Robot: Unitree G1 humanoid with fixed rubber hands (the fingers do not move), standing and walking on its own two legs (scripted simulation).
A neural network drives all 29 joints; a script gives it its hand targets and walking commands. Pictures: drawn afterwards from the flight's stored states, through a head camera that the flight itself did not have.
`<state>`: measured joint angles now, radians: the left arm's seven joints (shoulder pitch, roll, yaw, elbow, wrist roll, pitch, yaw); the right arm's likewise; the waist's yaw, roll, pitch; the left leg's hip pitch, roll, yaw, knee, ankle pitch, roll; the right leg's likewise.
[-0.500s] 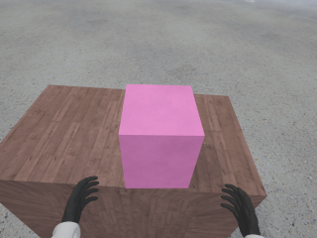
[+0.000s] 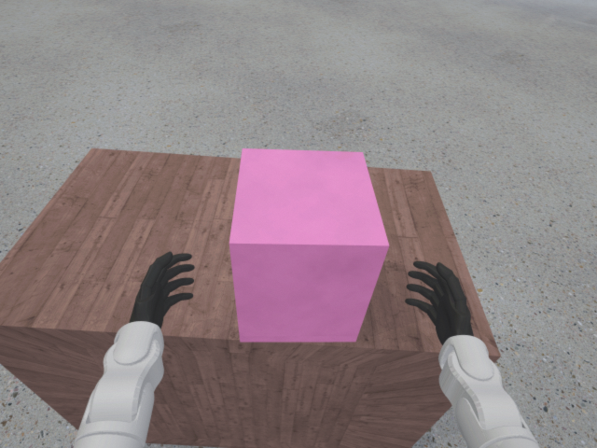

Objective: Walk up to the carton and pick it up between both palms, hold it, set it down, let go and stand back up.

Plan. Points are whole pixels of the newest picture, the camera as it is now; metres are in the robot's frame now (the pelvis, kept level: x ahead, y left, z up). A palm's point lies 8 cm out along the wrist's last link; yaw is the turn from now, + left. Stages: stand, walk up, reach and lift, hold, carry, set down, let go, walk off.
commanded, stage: reach and lift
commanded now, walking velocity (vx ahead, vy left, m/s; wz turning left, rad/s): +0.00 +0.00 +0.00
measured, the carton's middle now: (300, 248) +0.44 +0.04 +0.01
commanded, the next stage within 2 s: none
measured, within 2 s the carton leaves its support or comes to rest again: neither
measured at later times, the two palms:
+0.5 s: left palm (157, 247) +0.34 +0.23 +0.10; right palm (450, 259) +0.36 -0.17 +0.10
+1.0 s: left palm (161, 189) +0.40 +0.23 +0.15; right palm (455, 199) +0.42 -0.17 +0.15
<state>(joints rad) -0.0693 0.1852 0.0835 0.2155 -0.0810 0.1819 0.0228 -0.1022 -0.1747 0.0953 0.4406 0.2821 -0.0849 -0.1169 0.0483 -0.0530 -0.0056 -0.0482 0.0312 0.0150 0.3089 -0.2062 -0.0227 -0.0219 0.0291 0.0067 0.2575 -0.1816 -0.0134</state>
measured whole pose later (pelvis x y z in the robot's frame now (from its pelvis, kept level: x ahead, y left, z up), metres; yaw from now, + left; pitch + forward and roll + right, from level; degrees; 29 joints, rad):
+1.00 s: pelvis -0.02 +0.00 +0.00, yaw +0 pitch +7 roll -1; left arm -0.81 0.32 0.08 0.73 -0.23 0.30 0.05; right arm -0.90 -0.32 0.06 0.91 0.36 0.21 -0.11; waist 0.04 -0.01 -0.10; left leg -0.29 0.03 0.00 0.33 -0.16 -0.02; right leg -0.25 0.03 -0.01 0.25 -0.13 -0.01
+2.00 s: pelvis -0.04 +0.01 -0.02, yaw -1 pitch +29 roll -1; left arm -0.93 0.23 0.07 1.31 -0.25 -0.39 0.03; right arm -0.94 -0.24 0.06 1.22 0.27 -0.27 -0.03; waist 0.04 -0.01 -0.29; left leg -0.79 0.02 0.03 0.38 -0.10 0.00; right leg -0.77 0.02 0.02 0.32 -0.07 0.01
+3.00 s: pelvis +0.01 +0.00 +0.00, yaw +5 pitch +16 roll -1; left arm -0.71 -0.11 0.58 0.80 0.46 -0.19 -0.02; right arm -0.70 0.15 -0.57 0.80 -0.49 -0.23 -0.05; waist -0.02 -0.01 -0.09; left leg -0.37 0.00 -0.06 0.18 -0.08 -0.01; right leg -0.29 0.00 -0.07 0.09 -0.06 0.00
